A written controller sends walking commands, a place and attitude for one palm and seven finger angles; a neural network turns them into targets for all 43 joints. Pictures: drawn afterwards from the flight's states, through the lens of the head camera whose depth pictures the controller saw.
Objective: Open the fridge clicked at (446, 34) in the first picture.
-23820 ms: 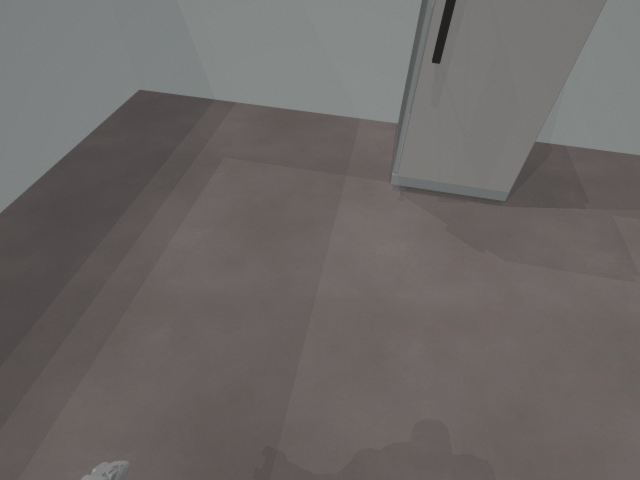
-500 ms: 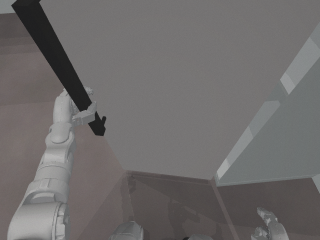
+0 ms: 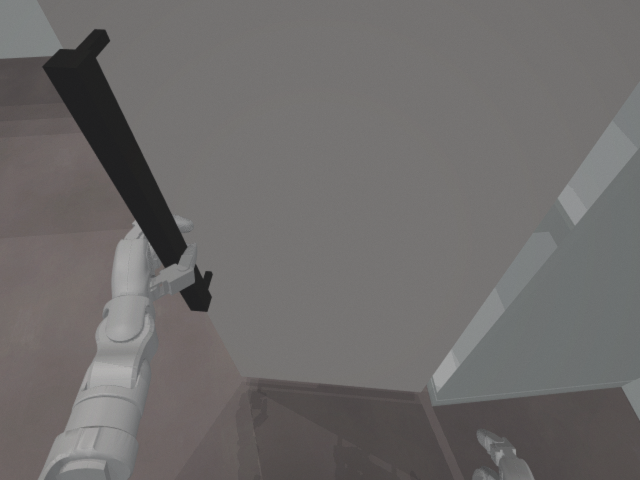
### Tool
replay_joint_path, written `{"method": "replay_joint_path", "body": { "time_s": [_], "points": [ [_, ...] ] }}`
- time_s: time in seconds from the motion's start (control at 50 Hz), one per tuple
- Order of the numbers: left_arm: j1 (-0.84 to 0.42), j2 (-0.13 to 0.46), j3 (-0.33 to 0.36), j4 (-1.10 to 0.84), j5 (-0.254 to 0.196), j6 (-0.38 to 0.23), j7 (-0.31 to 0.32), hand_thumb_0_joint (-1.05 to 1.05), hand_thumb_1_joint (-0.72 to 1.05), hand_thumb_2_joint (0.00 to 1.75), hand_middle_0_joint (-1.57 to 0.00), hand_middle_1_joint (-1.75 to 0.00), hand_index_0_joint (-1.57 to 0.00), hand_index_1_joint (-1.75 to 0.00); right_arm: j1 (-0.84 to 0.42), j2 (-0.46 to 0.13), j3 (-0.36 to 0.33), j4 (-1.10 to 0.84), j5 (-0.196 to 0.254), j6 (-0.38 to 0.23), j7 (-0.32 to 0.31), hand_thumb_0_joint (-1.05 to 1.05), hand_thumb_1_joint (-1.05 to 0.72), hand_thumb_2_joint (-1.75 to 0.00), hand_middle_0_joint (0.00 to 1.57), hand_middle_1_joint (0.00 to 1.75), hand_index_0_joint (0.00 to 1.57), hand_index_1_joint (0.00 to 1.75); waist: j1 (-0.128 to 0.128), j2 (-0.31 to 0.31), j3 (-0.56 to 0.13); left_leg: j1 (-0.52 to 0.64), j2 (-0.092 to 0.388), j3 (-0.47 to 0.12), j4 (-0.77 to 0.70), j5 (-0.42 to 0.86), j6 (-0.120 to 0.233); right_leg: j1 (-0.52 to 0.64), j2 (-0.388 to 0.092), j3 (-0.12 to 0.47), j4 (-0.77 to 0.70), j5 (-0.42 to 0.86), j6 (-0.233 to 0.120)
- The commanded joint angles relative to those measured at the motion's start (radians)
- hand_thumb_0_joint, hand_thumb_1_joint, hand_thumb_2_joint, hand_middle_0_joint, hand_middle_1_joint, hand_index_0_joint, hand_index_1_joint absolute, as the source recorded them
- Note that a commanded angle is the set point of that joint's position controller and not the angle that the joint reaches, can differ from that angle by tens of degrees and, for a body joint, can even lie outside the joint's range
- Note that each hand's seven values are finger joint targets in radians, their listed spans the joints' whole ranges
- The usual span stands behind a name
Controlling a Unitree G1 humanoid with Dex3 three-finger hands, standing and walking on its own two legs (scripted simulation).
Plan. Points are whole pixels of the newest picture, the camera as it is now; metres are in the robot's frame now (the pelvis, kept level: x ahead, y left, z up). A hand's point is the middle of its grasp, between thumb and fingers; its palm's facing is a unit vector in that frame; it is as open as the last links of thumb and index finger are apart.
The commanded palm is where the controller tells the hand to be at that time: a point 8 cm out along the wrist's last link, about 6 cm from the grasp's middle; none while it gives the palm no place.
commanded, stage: loosen the grip on the handle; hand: left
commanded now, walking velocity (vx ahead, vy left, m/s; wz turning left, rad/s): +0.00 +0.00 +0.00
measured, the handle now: (164, 210) +0.40 +0.23 +0.10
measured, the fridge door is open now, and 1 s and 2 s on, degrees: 80 79 79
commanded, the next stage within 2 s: slip the hand off the handle in 0.62 s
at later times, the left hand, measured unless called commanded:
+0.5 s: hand (178, 276) +0.35 +0.21 +0.04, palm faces +0.22 -0.95 -0.20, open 13.0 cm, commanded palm +0.31 +0.25 +0.04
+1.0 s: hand (141, 275) +0.35 +0.27 +0.03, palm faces +0.28 -0.94 -0.18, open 14.4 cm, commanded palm +0.31 +0.30 +0.04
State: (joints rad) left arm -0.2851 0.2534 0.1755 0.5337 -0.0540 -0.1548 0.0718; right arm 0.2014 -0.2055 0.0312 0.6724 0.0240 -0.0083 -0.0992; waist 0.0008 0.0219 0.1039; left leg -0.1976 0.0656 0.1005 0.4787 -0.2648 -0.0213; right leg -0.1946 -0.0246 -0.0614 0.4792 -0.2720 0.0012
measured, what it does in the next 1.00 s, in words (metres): stands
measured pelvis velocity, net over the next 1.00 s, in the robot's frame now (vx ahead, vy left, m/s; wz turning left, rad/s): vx -0.03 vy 0.02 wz -0.05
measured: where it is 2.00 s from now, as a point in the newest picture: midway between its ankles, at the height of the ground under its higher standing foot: outside the picture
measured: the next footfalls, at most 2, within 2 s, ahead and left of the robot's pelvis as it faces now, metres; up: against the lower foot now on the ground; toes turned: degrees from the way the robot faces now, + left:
none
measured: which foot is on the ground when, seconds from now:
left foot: down 0.00-1.00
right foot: down 0.00-1.00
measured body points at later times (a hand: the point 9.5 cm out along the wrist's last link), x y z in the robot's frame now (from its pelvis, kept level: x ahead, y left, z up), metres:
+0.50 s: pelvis -0.06 +0.00 -0.02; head -0.03 +0.00 +0.43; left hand +0.33 +0.26 +0.05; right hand +0.01 -0.27 -0.13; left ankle -0.01 +0.12 -0.74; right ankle -0.01 -0.12 -0.74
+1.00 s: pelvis -0.03 +0.02 -0.03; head +0.00 +0.03 +0.42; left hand +0.33 +0.31 +0.04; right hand +0.09 -0.24 -0.12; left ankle -0.01 +0.12 -0.74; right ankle -0.01 -0.12 -0.74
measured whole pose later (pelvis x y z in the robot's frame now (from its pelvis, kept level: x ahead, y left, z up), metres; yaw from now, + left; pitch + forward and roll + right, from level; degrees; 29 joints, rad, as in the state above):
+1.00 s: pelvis -0.03 +0.02 -0.03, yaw -3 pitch +7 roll -1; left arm -0.32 0.36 0.31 0.64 -0.05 -0.18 0.03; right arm 0.31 -0.26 0.02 0.62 0.02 -0.10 -0.05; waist -0.01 0.00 -0.08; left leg -0.54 0.00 0.01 0.76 -0.35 0.02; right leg -0.52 -0.01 -0.01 0.71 -0.32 0.02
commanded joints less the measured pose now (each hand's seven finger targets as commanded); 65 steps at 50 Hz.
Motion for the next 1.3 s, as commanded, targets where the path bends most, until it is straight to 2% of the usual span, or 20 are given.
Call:
{"method": "replay_joint_path", "body": {
  "time_s": [0.0,0.02,0.04,0.06,0.08,0.12,0.18,0.26,0.32,0.4,0.42,0.48,0.6,0.68,0.7,0.86,1.04,1.14,1.22,1.28],
  "points": [
    [-0.278,0.198,0.025,-0.134,0.026,-0.024,0.002,0.00,0.90,0.90,-0.45,-1.40,-0.45,-1.40,-0.024,-0.158,-0.070,-0.122,0.004,-0.043,-0.021,0.00,-0.90,-0.90,0.20,0.30,0.20,0.30,-0.022,-0.012,-0.337,0.160,0.104,-0.090,-0.029,0.466,0.049,0.073,-0.097,0.091,-0.020,0.443,-0.009],
    [-0.861,0.820,0.505,-0.360,0.129,-0.068,0.011,0.00,0.90,0.90,-0.45,-1.40,-0.45,-1.40,0.011,-0.201,-0.152,-0.158,-0.026,-0.070,0.017,0.00,-0.90,-0.90,0.20,0.30,0.20,0.30,0.041,-0.176,-0.307,0.088,0.066,0.000,0.047,0.423,0.050,0.006,-0.069,0.126,-0.062,0.542,0.007],
    [-0.598,0.218,0.089,0.156,0.088,0.047,-0.062,0.00,0.78,0.84,-0.45,-1.40,-0.45,-1.40,0.004,-0.176,-0.101,-0.105,-0.023,-0.130,0.016,0.00,-0.90,-0.90,0.20,0.30,0.20,0.30,-0.077,-0.177,-0.567,0.053,-0.061,-0.020,-0.084,0.645,0.057,0.126,0.032,-0.005,0.144,0.778,-0.029],
    [-0.416,0.260,0.175,0.074,0.009,0.045,-0.071,0.00,0.66,0.78,-0.45,-1.40,-0.45,-1.40,0.100,-0.211,-0.125,-0.083,0.012,-0.143,0.033,0.00,-0.90,-0.90,0.20,0.30,0.20,0.30,-0.001,-0.071,-0.554,0.143,-0.021,-0.045,-0.005,0.757,0.019,0.052,0.004,-0.029,0.105,0.608,-0.022],
    [-0.335,0.138,0.106,0.019,0.008,0.027,-0.092,0.00,0.54,0.73,-0.45,-1.40,-0.45,-1.40,0.112,-0.195,-0.117,-0.073,0.004,-0.135,0.050,0.00,-0.90,-0.90,0.20,0.30,0.20,0.30,-0.019,-0.004,-0.525,0.128,-0.017,-0.065,0.056,0.774,-0.002,-0.064,0.015,-0.028,0.096,0.515,-0.004],
    [-0.358,0.320,0.245,-0.037,-0.001,-0.028,-0.073,0.00,0.30,0.61,-0.45,-1.40,-0.45,-1.40,0.079,-0.200,-0.116,-0.068,-0.013,-0.128,0.062,0.00,-0.90,-0.90,0.20,0.30,0.20,0.30,0.029,0.150,-0.519,0.100,-0.045,-0.030,0.087,0.580,0.018,-0.046,0.007,0.021,0.070,0.465,-0.012],
    [-0.443,0.223,0.109,-0.047,0.049,-0.095,-0.039,0.00,-0.07,0.43,-0.45,-1.40,-0.45,-1.40,0.078,-0.186,-0.103,-0.096,-0.009,-0.120,0.086,0.00,-0.90,-0.90,0.20,0.30,0.20,0.30,-0.019,0.072,-0.436,-0.043,-0.058,-0.032,0.092,0.327,0.040,-0.103,0.017,0.011,0.086,0.344,-0.015],
    [-0.507,0.306,0.156,0.019,0.045,-0.145,-0.001,0.00,-0.55,0.20,-0.42,-1.37,-0.42,-1.37,0.056,-0.198,-0.100,-0.123,0.002,-0.113,0.072,0.00,-0.90,-0.90,0.20,0.30,0.20,0.30,-0.022,-0.029,-0.372,-0.175,-0.064,-0.032,0.077,0.014,0.049,-0.162,0.011,0.043,0.049,0.036,-0.007],
    [-0.629,0.321,0.115,0.054,0.032,-0.163,-0.004,0.00,-0.55,0.20,-0.38,-1.32,-0.38,-1.32,0.042,-0.202,-0.086,-0.127,0.013,-0.123,0.053,0.00,-0.90,-0.90,0.20,0.30,0.20,0.30,-0.051,-0.037,-0.335,-0.221,-0.075,-0.019,0.075,-0.169,0.057,-0.227,0.000,0.089,-0.011,-0.224,0.004],
    [-0.707,0.328,0.088,0.107,0.031,-0.176,-0.007,0.00,-0.55,0.20,-0.33,-1.25,-0.33,-1.25,0.066,-0.208,-0.075,-0.113,0.015,-0.136,0.037,0.00,-0.90,-0.90,0.20,0.30,0.20,0.30,-0.059,-0.039,-0.367,-0.232,-0.080,-0.048,0.082,-0.214,0.057,-0.242,0.007,0.092,0.004,-0.268,0.000],
    [-0.547,0.355,0.148,0.165,0.027,-0.169,-0.013,0.00,-0.55,0.20,-0.32,-1.23,-0.32,-1.23,0.068,-0.208,-0.080,-0.119,0.012,-0.138,0.038,0.00,-0.90,-0.90,0.20,0.30,0.20,0.30,-0.012,-0.052,-0.371,-0.259,-0.084,-0.053,0.082,-0.213,0.055,-0.220,0.009,0.088,0.013,-0.273,-0.005],
    [-0.587,0.272,0.082,0.122,-0.006,-0.169,-0.028,0.00,-0.55,0.20,-0.28,-1.18,-0.28,-1.18,0.061,-0.208,-0.066,-0.137,0.013,-0.146,0.039,0.00,-0.90,-0.90,0.20,0.30,0.20,0.30,-0.034,-0.020,-0.381,-0.258,-0.087,-0.078,0.084,-0.234,0.057,-0.235,0.014,0.075,0.033,-0.249,-0.007],
    [-0.587,0.282,0.097,0.130,-0.007,-0.147,-0.006,0.00,-0.55,0.20,-0.25,-1.15,-0.25,-1.15,0.080,-0.214,-0.063,-0.129,0.007,-0.161,0.035,0.00,-0.90,-0.90,0.20,0.30,0.20,0.30,-0.049,-0.049,-0.321,-0.288,-0.076,-0.120,0.091,-0.271,0.058,-0.294,0.023,0.059,0.066,-0.224,-0.007],
    [-0.544,0.268,0.099,0.089,0.005,-0.127,0.007,0.00,-0.55,0.20,-0.25,-1.15,-0.25,-1.15,0.097,-0.210,-0.065,-0.131,0.001,-0.158,0.039,0.00,-0.90,-0.90,0.20,0.30,0.20,0.30,-0.037,-0.016,-0.384,-0.255,-0.073,-0.126,0.112,-0.156,0.056,-0.277,0.028,0.045,0.104,-0.106,-0.013],
    [-0.539,0.381,0.184,0.091,0.015,-0.118,0.012,0.00,-0.55,0.20,-0.25,-1.15,-0.25,-1.15,0.102,-0.218,-0.065,-0.124,0.001,-0.150,0.034,0.00,-0.90,-0.90,0.20,0.30,0.20,0.30,-0.022,-0.028,-0.387,-0.268,-0.072,-0.123,0.118,-0.132,0.057,-0.253,0.026,0.052,0.106,-0.091,-0.013],
    [-0.365,0.337,0.194,-0.053,-0.005,-0.077,-0.022,0.00,-0.55,0.20,-0.25,-1.15,-0.25,-1.15,0.102,-0.199,-0.069,-0.170,0.001,-0.127,0.038,0.00,-0.90,-0.90,0.20,0.30,0.20,0.30,0.014,0.020,-0.466,-0.198,-0.065,-0.117,0.150,0.157,0.041,-0.189,0.038,0.025,0.163,0.149,-0.025],
    [-0.392,0.261,0.106,-0.198,-0.043,-0.087,-0.099,0.00,-0.55,0.20,-0.25,-1.15,-0.25,-1.15,0.102,-0.209,-0.082,-0.148,0.008,-0.141,0.033,0.00,-0.90,-0.90,0.20,0.30,0.20,0.30,-0.043,0.080,-0.436,-0.105,-0.042,-0.161,0.174,0.210,0.016,-0.301,0.052,0.011,0.172,0.111,-0.025],
    [-0.403,0.333,0.156,-0.147,-0.031,-0.058,-0.112,0.00,-0.55,0.20,-0.25,-1.15,-0.25,-1.15,0.096,-0.212,-0.072,-0.139,0.012,-0.137,0.021,0.00,-0.90,-0.90,0.20,0.30,0.20,0.30,-0.035,0.059,-0.412,-0.157,-0.056,-0.161,0.170,0.153,0.021,-0.288,0.046,0.010,0.172,0.099,-0.029],
    [-0.384,0.401,0.217,-0.163,-0.024,-0.069,-0.117,0.00,-0.55,0.20,-0.25,-1.15,-0.25,-1.15,0.105,-0.209,-0.070,-0.142,0.004,-0.135,0.020,0.00,-0.90,-0.90,0.20,0.30,0.20,0.30,-0.012,0.098,-0.481,-0.134,-0.059,-0.155,0.191,0.239,0.015,-0.262,0.046,0.012,0.190,0.148,-0.030],
    [-0.310,0.463,0.297,-0.100,-0.043,-0.069,-0.135,0.00,-0.55,0.20,-0.25,-1.15,-0.25,-1.15,0.114,-0.211,-0.070,-0.143,0.002,-0.129,0.019,0.00,-0.90,-0.90,0.20,0.30,0.20,0.30,0.006,0.034,-0.486,-0.186,-0.064,-0.141,0.200,0.245,0.027,-0.211,0.048,0.019,0.191,0.192,-0.028]
  ]
}}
